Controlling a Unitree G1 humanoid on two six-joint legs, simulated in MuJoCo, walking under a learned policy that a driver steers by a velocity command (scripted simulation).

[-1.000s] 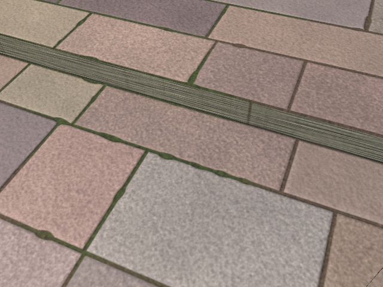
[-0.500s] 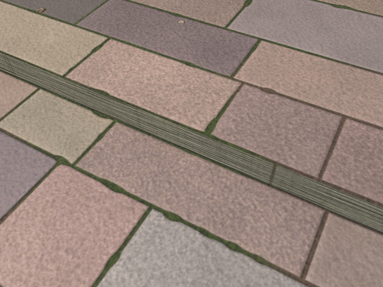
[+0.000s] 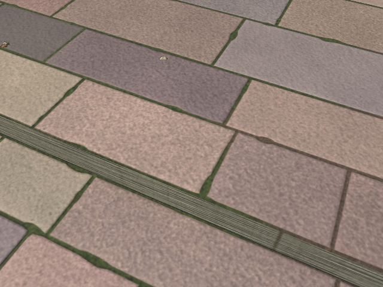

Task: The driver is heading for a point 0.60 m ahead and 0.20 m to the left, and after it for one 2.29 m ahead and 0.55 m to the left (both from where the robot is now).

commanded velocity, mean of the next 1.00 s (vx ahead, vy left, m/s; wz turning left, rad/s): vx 0.50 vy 0.00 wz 0.38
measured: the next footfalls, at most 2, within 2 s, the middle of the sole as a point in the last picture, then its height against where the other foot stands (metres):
right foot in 0.22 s outside the picture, level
left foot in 0.74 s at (154, 286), level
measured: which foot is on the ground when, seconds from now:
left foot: down 0.00-0.24, up 0.26-0.72, down 0.74-1.00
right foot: up 0.00-0.20, down 0.22-0.76, up 0.78-1.00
